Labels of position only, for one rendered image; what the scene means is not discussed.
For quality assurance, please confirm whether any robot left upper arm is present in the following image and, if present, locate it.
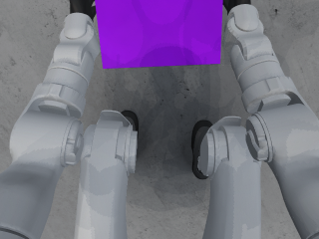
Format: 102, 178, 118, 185
0, 110, 84, 239

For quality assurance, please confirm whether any right robot foot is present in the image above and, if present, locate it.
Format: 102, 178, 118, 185
191, 119, 212, 179

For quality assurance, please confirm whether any robot left hand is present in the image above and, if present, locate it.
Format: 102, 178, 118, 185
69, 0, 97, 22

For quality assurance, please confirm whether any robot right thigh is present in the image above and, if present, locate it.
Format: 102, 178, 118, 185
201, 125, 261, 239

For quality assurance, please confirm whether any carton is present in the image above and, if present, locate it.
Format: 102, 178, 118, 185
95, 0, 223, 69

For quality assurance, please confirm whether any robot left forearm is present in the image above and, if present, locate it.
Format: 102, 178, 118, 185
9, 12, 101, 157

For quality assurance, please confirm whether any robot right forearm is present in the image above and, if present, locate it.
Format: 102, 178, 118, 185
222, 4, 319, 125

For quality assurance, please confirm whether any robot right upper arm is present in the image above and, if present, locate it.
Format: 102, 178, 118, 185
245, 104, 319, 239

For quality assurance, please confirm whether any robot right hand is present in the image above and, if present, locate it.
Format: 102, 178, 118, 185
222, 0, 251, 15

